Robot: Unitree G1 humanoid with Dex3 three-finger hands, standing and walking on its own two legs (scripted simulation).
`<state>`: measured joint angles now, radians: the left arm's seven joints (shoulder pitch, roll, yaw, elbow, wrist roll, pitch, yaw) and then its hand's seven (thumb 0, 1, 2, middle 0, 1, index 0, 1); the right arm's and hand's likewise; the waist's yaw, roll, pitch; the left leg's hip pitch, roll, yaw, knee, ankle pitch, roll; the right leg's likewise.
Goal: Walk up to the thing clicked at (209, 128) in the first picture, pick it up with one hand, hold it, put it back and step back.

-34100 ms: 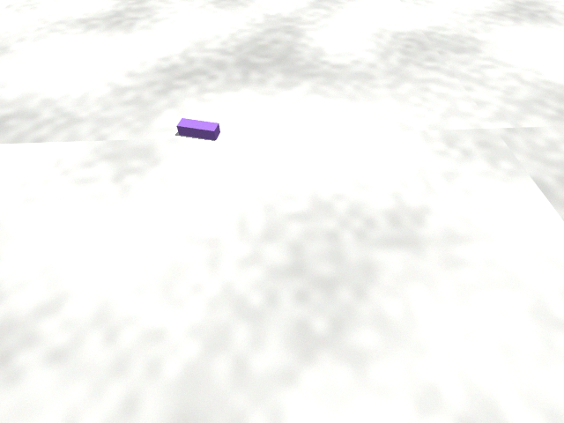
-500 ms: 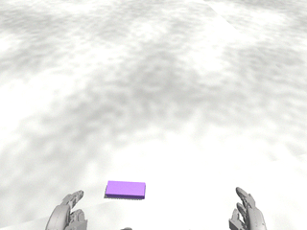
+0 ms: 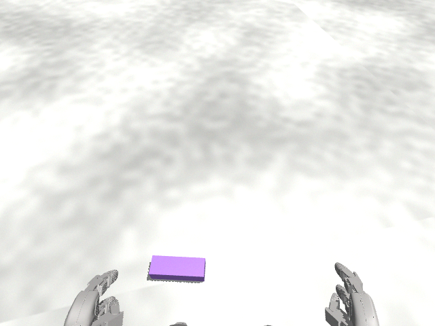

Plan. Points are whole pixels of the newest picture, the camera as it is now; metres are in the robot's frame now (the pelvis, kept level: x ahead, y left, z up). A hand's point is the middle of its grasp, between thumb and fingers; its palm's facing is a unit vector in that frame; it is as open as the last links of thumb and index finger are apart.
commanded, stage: home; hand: left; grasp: from above
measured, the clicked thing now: (178, 268) +0.45 +0.17 -0.68
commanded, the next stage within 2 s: stand in 0.04 s
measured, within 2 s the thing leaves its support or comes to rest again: neither
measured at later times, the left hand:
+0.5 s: hand out of the picture +0.09 +0.24 -0.11, palm faces +0.02 -0.94 -0.33, open 7.4 cm
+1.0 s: hand out of the picture +0.02 +0.24 -0.10, palm faces +0.02 -0.94 -0.33, open 7.4 cm
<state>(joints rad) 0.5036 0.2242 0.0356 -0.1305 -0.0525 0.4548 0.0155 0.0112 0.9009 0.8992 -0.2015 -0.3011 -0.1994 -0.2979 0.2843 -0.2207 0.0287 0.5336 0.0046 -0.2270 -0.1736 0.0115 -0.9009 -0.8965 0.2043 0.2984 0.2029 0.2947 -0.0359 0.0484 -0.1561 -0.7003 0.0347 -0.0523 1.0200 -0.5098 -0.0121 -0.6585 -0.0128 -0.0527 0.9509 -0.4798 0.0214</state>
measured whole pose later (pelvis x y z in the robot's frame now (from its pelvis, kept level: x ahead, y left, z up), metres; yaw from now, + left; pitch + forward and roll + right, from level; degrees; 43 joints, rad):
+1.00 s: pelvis -0.02 +0.01 +0.06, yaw -1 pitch -4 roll +0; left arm 0.18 0.28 0.05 1.13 0.04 0.01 0.02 0.01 0.90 0.90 -0.20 -0.30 -0.20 -0.30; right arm 0.17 -0.28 -0.04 1.09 -0.03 0.00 -0.01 0.00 -0.90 -0.90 0.20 0.30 0.20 0.30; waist 0.02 0.01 0.06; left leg -0.13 0.00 0.01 0.39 -0.20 0.00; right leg -0.13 -0.05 0.00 0.40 -0.20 0.04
